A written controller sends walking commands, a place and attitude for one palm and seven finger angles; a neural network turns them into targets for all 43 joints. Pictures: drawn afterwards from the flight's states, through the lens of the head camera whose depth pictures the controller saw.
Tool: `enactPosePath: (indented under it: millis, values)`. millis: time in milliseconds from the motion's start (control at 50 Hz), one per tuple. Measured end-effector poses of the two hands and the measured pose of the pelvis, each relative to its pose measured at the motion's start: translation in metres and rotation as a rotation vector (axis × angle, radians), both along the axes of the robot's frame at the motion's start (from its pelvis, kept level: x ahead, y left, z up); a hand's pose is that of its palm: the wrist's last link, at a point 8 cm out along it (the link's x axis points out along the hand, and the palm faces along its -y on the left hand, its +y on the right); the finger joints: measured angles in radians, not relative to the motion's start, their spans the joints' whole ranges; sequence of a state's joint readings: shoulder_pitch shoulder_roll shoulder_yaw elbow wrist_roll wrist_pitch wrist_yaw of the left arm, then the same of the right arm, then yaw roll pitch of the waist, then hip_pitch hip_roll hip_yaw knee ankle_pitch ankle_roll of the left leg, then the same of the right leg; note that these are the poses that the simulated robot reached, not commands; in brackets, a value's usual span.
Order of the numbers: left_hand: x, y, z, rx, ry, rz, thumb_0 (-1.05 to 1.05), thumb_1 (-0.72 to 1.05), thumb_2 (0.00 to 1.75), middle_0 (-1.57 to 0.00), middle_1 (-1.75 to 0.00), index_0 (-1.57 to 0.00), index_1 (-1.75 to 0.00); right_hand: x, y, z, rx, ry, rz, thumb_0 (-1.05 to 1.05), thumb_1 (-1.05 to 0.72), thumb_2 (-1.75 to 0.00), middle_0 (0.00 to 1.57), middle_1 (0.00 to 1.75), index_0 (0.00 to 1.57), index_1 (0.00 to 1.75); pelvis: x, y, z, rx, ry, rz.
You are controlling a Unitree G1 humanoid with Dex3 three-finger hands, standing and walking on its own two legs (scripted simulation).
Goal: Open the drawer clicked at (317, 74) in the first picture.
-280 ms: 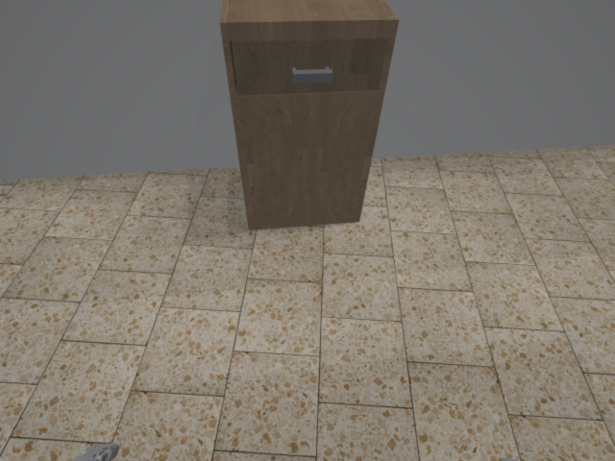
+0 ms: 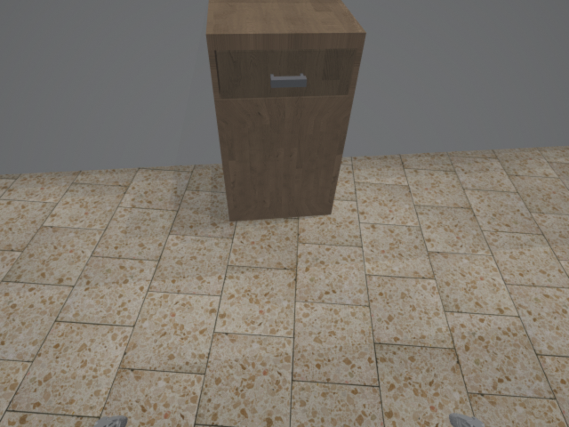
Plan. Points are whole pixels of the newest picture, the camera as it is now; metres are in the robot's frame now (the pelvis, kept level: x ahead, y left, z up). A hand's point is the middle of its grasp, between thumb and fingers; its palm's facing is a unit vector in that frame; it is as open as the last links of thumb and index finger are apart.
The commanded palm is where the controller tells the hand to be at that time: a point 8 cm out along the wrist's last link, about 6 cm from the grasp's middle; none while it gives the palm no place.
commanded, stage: stand and wait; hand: left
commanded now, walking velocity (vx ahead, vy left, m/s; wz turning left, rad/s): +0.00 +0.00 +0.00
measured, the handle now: (287, 78) +1.15 +0.07 -0.05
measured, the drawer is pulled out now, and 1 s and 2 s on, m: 0.00 0.00 0.00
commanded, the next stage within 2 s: look at it before walking up in 0.54 s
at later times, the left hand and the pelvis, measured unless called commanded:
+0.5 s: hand out of the picture +0.06 +0.24 -0.15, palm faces -0.04 -0.94 -0.34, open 7.4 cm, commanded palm none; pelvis -0.01 -0.01 +0.00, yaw +0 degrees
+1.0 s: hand out of the picture +0.07 +0.23 -0.15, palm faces -0.04 -0.94 -0.33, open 7.4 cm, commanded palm none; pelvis -0.01 -0.02 +0.01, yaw -1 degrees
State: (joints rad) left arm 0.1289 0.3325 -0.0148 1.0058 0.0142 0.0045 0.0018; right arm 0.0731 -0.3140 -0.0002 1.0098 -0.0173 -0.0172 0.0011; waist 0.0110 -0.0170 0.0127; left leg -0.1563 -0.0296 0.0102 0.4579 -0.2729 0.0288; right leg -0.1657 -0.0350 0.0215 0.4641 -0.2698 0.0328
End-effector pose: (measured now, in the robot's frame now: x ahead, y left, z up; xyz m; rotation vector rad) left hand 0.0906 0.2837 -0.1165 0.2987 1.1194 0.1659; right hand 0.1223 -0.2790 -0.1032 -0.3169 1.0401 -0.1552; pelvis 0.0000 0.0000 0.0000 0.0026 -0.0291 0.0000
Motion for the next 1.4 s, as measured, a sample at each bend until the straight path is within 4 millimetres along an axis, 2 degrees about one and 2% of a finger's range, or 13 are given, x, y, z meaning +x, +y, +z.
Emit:
enactPosePath:
  millis: [260, 420, 820, 1160, 1400]
  values:
    - [-0.038, 0.000, -0.004, 0.011, 0.104, 0.023, 0.00, 0.91, 0.90, -0.20, -0.30, -0.20, -0.30, -0.051, -0.021, -0.008, -0.020, 0.135, -0.052, 0.01, -0.90, -0.90, 0.20, 0.30, 0.21, 0.30, -0.008, -0.007, 0.003, 0.000, 0.001, -0.002]
    - [-0.043, 0.000, -0.002, 0.024, 0.123, 0.023, 0.00, 0.91, 0.90, -0.20, -0.30, -0.20, -0.30, -0.071, -0.027, -0.012, -0.017, 0.180, -0.072, 0.01, -0.90, -0.90, 0.20, 0.30, 0.20, 0.30, -0.011, -0.011, 0.004, 0.001, 0.000, -0.005]
    - [-0.022, -0.012, 0.003, 0.018, 0.064, -0.004, 0.00, 0.91, 0.90, -0.20, -0.30, -0.20, -0.30, -0.063, -0.029, -0.010, -0.002, 0.139, -0.073, 0.00, -0.90, -0.90, 0.20, 0.30, 0.21, 0.30, -0.013, -0.017, 0.005, 0.002, 0.002, -0.014]
    - [-0.032, -0.010, 0.000, 0.015, 0.093, 0.006, 0.00, 0.91, 0.90, -0.20, -0.30, -0.20, -0.30, -0.064, -0.031, -0.007, -0.013, 0.152, -0.076, 0.00, -0.90, -0.90, 0.20, 0.30, 0.21, 0.30, -0.011, -0.017, 0.006, 0.000, -0.001, -0.014]
    - [-0.037, -0.010, -0.003, 0.017, 0.115, 0.006, 0.00, 0.91, 0.90, -0.20, -0.30, -0.20, -0.30, -0.067, -0.026, -0.010, -0.009, 0.133, -0.102, 0.00, -0.91, -0.90, 0.20, 0.30, 0.20, 0.30, -0.015, -0.015, 0.004, 0.001, 0.001, -0.050]
